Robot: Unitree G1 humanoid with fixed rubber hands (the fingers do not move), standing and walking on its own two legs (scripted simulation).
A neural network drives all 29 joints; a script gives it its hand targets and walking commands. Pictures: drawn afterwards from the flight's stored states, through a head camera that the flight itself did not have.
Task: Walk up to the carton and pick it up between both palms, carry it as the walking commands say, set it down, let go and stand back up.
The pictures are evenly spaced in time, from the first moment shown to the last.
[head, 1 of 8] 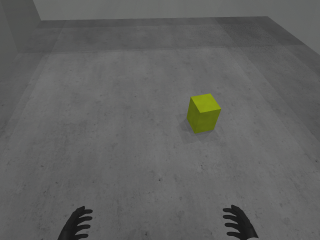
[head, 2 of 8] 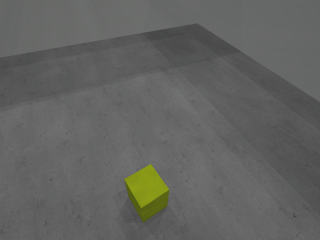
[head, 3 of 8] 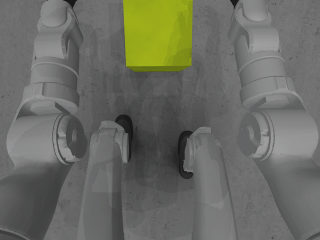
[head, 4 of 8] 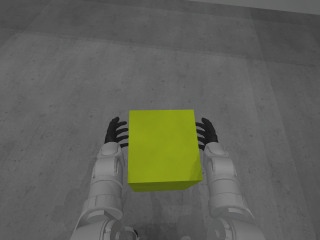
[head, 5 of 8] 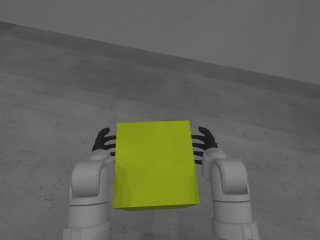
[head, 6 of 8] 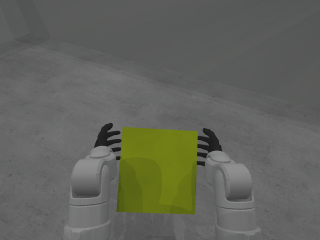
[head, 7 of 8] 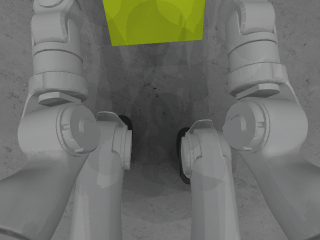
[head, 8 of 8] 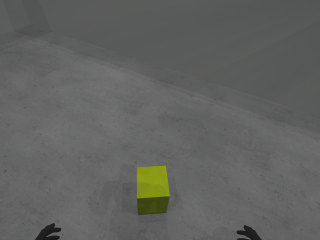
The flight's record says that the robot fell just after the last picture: no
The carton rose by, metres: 0.65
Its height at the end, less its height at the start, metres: +0.00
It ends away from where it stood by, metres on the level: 2.97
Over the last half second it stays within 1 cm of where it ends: yes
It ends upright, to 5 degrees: yes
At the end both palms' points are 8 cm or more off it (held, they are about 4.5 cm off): yes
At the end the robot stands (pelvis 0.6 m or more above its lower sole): yes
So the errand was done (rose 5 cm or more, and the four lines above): yes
